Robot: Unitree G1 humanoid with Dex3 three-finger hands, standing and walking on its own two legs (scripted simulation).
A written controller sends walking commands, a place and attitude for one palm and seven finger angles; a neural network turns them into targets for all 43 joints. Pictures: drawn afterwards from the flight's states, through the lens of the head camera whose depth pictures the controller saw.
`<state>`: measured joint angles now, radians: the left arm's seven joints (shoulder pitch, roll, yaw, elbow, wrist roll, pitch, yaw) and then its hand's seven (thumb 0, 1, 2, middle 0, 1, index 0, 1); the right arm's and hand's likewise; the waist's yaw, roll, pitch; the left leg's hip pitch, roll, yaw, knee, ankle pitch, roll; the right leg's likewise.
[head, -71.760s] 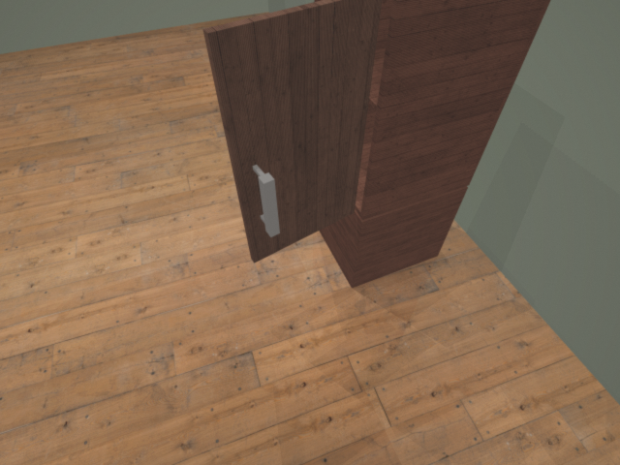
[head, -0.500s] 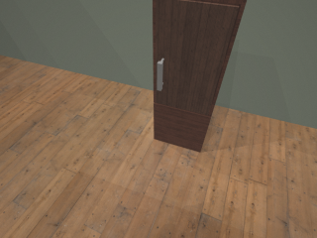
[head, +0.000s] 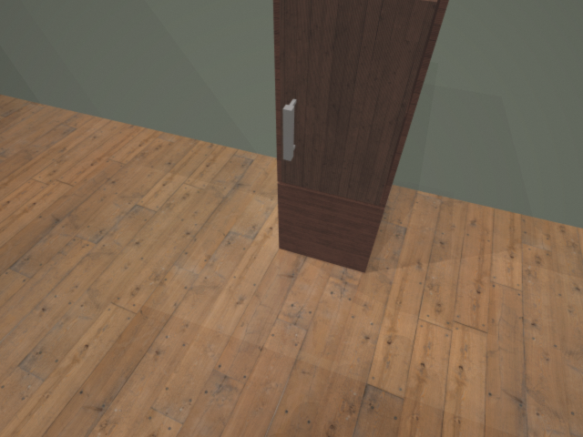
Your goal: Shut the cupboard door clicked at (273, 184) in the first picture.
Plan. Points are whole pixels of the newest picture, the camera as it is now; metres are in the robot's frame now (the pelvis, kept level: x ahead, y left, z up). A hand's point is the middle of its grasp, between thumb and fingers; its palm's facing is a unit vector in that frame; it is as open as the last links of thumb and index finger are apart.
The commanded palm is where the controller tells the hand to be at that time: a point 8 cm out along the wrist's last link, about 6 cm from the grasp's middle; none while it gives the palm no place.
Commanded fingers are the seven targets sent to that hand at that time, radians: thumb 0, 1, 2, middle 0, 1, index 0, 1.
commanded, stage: look to check the result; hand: left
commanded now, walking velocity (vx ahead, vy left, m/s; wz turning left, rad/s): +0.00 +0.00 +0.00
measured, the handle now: (290, 130) +0.92 +0.04 -0.11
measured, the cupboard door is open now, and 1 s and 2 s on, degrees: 0 0 0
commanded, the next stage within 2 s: walk to a spot facing it in 0.36 s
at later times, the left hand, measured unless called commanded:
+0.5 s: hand out of the picture +0.02 +0.17 -0.17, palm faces +0.01 -0.98 -0.22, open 7.4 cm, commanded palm none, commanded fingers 0.00 0.90 0.90 -0.20 -0.30 -0.20 -0.30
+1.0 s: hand out of the picture +0.05 +0.22 -0.18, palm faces +0.26 -0.93 -0.26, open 7.4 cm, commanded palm none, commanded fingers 0.00 0.90 0.90 -0.20 -0.30 -0.20 -0.30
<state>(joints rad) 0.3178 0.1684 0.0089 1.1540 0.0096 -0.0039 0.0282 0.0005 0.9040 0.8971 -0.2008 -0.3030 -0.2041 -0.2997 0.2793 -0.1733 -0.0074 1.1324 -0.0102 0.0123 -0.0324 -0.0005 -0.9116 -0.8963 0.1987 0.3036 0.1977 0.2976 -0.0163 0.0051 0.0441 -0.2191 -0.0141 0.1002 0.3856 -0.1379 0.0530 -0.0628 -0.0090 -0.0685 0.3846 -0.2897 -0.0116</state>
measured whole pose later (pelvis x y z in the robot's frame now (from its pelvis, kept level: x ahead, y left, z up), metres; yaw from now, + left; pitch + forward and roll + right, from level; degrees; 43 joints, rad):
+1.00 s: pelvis +0.02 +0.00 -0.02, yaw +15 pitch +1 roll +0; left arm 0.16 0.22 0.07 0.95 0.02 0.05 0.02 0.00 0.90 0.90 -0.20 -0.30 -0.20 -0.30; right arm 0.23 -0.21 -0.05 0.96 -0.03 0.04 -0.01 0.00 -0.91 -0.90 0.20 0.30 0.20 0.30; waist -0.04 0.01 0.11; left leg -0.38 -0.05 0.01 0.61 -0.24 0.06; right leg -0.43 -0.05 -0.02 1.06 -0.48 0.03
